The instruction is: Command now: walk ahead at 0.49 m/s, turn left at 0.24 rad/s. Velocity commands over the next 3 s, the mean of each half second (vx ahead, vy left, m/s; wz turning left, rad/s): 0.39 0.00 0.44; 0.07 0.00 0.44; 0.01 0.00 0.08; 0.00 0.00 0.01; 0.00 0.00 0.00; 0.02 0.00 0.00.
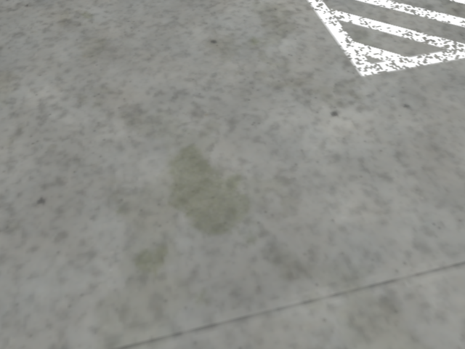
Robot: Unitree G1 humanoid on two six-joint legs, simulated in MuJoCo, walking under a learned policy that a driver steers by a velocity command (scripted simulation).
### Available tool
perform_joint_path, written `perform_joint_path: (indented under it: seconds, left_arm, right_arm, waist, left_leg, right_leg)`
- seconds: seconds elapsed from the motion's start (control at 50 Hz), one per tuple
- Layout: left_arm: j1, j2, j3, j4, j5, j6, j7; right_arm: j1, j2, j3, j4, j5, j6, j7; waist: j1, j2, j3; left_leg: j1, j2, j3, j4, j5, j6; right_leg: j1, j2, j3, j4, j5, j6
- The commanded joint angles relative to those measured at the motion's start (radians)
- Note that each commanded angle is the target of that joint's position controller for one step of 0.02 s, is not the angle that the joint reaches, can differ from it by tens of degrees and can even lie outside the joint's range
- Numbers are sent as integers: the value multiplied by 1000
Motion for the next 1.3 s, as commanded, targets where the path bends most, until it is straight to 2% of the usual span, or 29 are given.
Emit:
perform_joint_path:
  seconds: [0.02,0.16,0.2,0.24,0.26,0.28,0.3,0.32,0.36,0.38,0.42,0.48,0.56,0.72,0.8,0.82,0.84,0.86,0.88,0.9,0.92,0.98,1.06,1.12,1.18,1.2,1.22,1.26,1.3]
  left_arm:
    - [7,100,14,-37,-1,-21,5]
    - [101,112,6,18,4,-16,32]
    - [87,138,10,20,7,-8,43]
    - [67,168,18,15,14,8,48]
    - [50,177,22,4,10,16,47]
    - [28,162,17,-31,-1,12,43]
    - [77,74,6,-92,-28,4,24]
    - [-7,150,18,-108,-8,-1,25]
    - [-64,118,10,-129,-15,-10,28]
    - [-81,120,14,-139,2,6,28]
    - [-50,103,14,-142,24,51,26]
    - [-58,86,9,-165,19,79,24]
    - [-172,108,10,-218,14,93,27]
    - [-298,146,3,-284,-8,93,40]
    - [-191,150,1,-261,-12,77,46]
    - [-139,153,3,-250,0,66,51]
    - [-111,219,14,-257,13,59,61]
    - [-150,283,21,-273,1,75,56]
    - [-102,233,13,-256,-15,83,48]
    - [-131,176,-2,-260,-14,83,44]
    - [-184,150,-11,-266,-8,86,43]
    - [-212,149,-16,-256,6,82,42]
    - [-169,165,-14,-215,3,80,34]
    - [-146,190,-4,-189,8,93,27]
    - [-143,184,-5,-168,1,102,27]
    - [-135,164,-10,-171,-3,97,24]
    - [-114,132,-16,-174,-15,94,19]
    - [-139,131,-17,-132,-8,103,22]
    - [-132,146,-10,-105,-4,101,18]
  right_arm:
    - [-50,-31,-2,-58,5,-4,6]
    - [-232,-12,22,-132,-1,-14,15]
    - [-186,-28,15,-126,-3,-13,10]
    - [-36,-64,-3,-86,-7,-15,3]
    - [106,-91,-19,-43,-18,-24,-2]
    - [244,-166,-46,-17,-33,-28,-16]
    - [178,-265,-75,-51,-13,-13,-26]
    - [182,-251,-75,-51,27,-5,-27]
    - [69,-151,-49,-57,29,-5,-36]
    - [41,-121,-40,-60,33,-6,-40]
    - [26,-112,-32,-65,32,-13,-40]
    - [51,-167,-45,-67,22,-18,-36]
    - [96,-171,-46,-77,25,4,-43]
    - [141,-198,-60,-109,5,42,-57]
    - [67,-189,-54,-132,14,50,-59]
    - [34,-181,-49,-142,28,46,-60]
    - [76,-126,-31,-162,35,39,-61]
    - [177,-107,-33,-156,34,49,-70]
    - [190,-166,-42,-128,1,61,-74]
    - [150,-174,-47,-113,2,67,-71]
    - [120,-163,-44,-111,7,74,-65]
    - [99,-138,-30,-101,19,88,-45]
    - [47,-100,-3,-84,23,98,-47]
    - [24,-105,6,-64,28,98,-54]
    - [51,-103,16,-25,18,74,-64]
    - [39,-139,15,-27,3,61,-70]
    - [-17,-189,8,-24,5,54,-69]
    - [-60,-108,35,-11,14,36,-58]
    - [-31,-114,38,23,15,28,-65]
  waist:
    - [-7,-85,64]
    - [36,-89,80]
    - [4,-118,35]
    - [-62,-146,-55]
    - [-125,-128,-120]
    - [-185,-52,-214]
    - [-95,235,-323]
    - [-116,0,-327]
    - [-47,-92,-97]
    - [-19,-98,-50]
    - [18,-69,-54]
    - [27,-34,-92]
    - [-14,19,-111]
    - [-65,51,-70]
    - [-11,65,-62]
    - [26,44,-70]
    - [7,-123,-140]
    - [-44,-300,-154]
    - [-29,-217,-171]
    - [-34,-125,-113]
    - [-46,-102,-75]
    - [-48,-198,-73]
    - [-20,-202,-90]
    - [-1,-225,-77]
    - [-31,-164,-60]
    - [-18,-101,-73]
    - [37,35,-42]
    - [25,37,-3]
    - [16,54,15]
  left_leg:
    - [-63,-8,-5,-97,124,-6]
    - [-10,-58,137,-371,144,48]
    - [72,-113,178,-391,47,88]
    - [230,-175,197,-413,-54,138]
    - [408,-188,168,-496,-6,170]
    - [655,-26,-38,-522,47,235]
    - [960,289,-595,-570,398,433]
    - [929,275,-561,-594,593,441]
    - [655,205,-328,-637,731,347]
    - [565,147,-264,-661,708,303]
    - [463,88,-198,-677,752,270]
    - [443,42,-159,-654,855,243]
    - [478,8,-183,-623,782,175]
    - [590,52,-367,-546,673,185]
    - [534,14,-391,-475,602,122]
    - [466,-28,-378,-420,517,77]
    - [388,-102,-281,-255,242,23]
    - [220,-301,-121,-95,-498,-10]
    - [215,-251,-112,74,-556,-19]
    - [212,-230,-137,128,-476,-25]
    - [219,-209,-139,117,-410,-39]
    - [269,-206,-109,31,-312,-78]
    - [351,-171,-52,-227,-328,-85]
    - [415,-153,-9,-402,-273,-63]
    - [577,-116,-33,-694,-22,-24]
    - [635,-27,-136,-706,5,-4]
    - [531,52,-222,-687,48,38]
    - [366,40,-208,-724,-91,34]
    - [369,-1,-175,-736,-104,10]
  right_leg:
    - [-38,-271,105,-146,264,-56]
    - [142,-303,-25,-66,598,-19]
    - [205,-316,-56,59,909,-6]
    - [218,-328,-79,306,1086,-5]
    - [138,-311,-94,525,985,7]
    - [-85,-270,-106,846,629,35]
    - [-524,-14,-55,1269,-349,104]
    - [-607,-62,145,1305,-300,95]
    - [-590,-144,152,1146,-193,100]
    - [-556,-163,159,1067,-189,110]
    - [-467,-157,147,976,-181,134]
    - [-463,-140,123,866,-126,159]
    - [-505,-137,125,746,-31,168]
    - [-520,-93,177,570,-120,140]
    - [-284,-67,161,290,-81,93]
    - [-142,-90,179,136,74,74]
    - [7,-296,369,95,321,18]
    - [61,-509,622,117,756,-148]
    - [14,-533,655,125,776,-225]
    - [-39,-463,551,125,685,-201]
    - [-86,-388,445,107,571,-149]
    - [-102,-273,298,91,534,-84]
    - [-76,-271,294,87,399,-87]
    - [-92,-271,329,82,271,-88]
    - [-189,-251,329,110,173,-18]
    - [-246,-234,316,134,113,25]
    - [-231,-138,221,130,-1,55]
    - [-69,-127,206,114,13,71]
    - [-53,-147,217,116,71,62]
